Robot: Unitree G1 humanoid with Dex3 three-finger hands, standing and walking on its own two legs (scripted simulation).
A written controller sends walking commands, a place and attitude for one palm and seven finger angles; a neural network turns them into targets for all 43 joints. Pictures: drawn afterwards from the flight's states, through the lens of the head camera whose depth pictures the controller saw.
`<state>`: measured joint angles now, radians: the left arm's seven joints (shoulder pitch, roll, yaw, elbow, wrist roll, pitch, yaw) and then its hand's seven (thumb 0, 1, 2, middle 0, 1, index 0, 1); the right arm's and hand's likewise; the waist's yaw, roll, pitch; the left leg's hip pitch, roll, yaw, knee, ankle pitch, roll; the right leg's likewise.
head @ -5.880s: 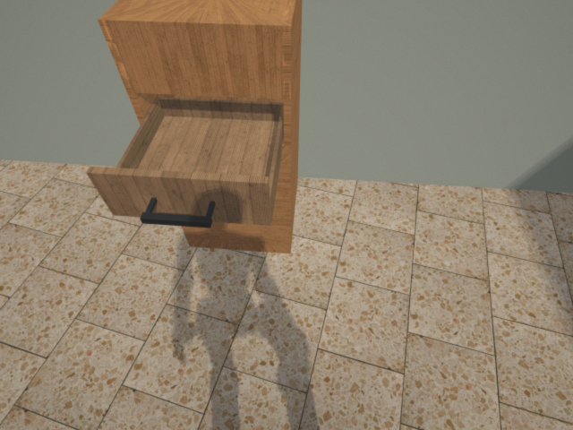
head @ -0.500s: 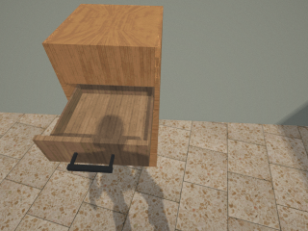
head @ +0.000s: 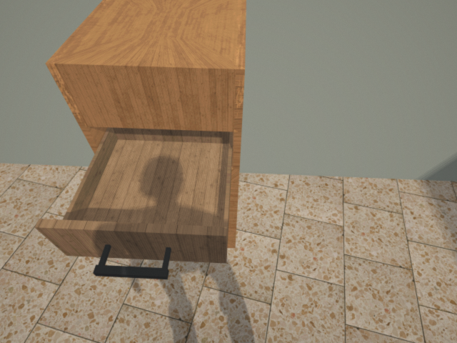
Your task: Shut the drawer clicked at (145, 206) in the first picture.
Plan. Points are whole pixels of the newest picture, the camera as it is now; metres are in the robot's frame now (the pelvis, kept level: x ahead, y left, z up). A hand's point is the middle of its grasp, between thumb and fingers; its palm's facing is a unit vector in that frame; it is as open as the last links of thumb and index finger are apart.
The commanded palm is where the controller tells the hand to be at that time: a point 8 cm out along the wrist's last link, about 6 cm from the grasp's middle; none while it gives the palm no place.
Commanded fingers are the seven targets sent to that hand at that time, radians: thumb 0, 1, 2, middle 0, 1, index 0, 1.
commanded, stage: come to a stop and stand still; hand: left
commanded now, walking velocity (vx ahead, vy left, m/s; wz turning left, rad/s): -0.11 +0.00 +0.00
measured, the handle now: (134, 262) +0.29 +0.22 -0.11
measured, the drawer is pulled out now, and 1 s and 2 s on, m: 0.30 0.30 0.30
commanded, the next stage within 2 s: look again from close up in 0.68 s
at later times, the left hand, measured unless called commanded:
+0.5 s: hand out of the picture +0.03 +0.16 -0.16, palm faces +0.02 -0.97 -0.23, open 7.3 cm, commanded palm none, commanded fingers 0.00 0.90 0.90 -0.20 -0.30 -0.20 -0.30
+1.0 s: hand out of the picture -0.01 +0.13 -0.17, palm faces +0.03 -0.98 -0.18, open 7.4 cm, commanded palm none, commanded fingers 0.00 0.90 0.90 -0.20 -0.30 -0.20 -0.30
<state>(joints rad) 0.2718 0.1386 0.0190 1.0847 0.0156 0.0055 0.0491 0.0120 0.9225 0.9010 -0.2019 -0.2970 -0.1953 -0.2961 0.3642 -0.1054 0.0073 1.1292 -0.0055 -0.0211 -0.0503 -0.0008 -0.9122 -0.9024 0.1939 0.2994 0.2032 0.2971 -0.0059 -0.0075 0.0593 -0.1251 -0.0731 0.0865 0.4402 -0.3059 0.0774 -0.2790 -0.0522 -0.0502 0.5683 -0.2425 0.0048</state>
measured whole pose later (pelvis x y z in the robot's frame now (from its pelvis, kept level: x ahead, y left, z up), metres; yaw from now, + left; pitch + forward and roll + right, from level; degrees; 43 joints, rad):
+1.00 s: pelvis +0.00 -0.03 +0.00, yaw +1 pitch -1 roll +0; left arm 0.31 0.13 -0.02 1.10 0.01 -0.02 0.04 0.01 0.92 0.90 -0.20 -0.30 -0.20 -0.30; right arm 0.34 -0.13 0.03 1.15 0.00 -0.02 -0.03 0.00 -0.91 -0.90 0.19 0.30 0.20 0.30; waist 0.00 0.01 0.03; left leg -0.11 -0.02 0.05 0.43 -0.31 0.03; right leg -0.21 0.00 -0.09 0.47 -0.24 -0.04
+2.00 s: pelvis -0.05 -0.04 -0.10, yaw +4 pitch +15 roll -2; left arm 0.55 0.20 0.09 -0.10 -0.23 -0.54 -0.30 0.02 0.90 0.90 -0.67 -0.81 -0.66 -0.81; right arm 0.13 -0.20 0.02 0.49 0.02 -0.25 -0.02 0.01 -0.91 -0.90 0.20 0.30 0.21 0.30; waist 0.06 0.02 -0.14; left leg -0.92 0.00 -0.03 1.25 -0.59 0.02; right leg -0.95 -0.03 -0.18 1.17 -0.48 -0.07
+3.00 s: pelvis -0.02 +0.00 -0.07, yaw +3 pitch +14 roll -3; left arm 0.73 0.22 0.13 -0.25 -0.25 -0.40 -0.28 0.02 0.90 0.90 -1.40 -1.60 -1.39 -1.59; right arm 0.22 -0.20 -0.01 0.49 0.04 -0.22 -0.02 0.01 -0.91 -0.90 0.20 0.30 0.21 0.30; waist 0.01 0.03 -0.14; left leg -0.77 -0.01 0.00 1.10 -0.57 0.06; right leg -0.80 -0.03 -0.15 1.00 -0.44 -0.02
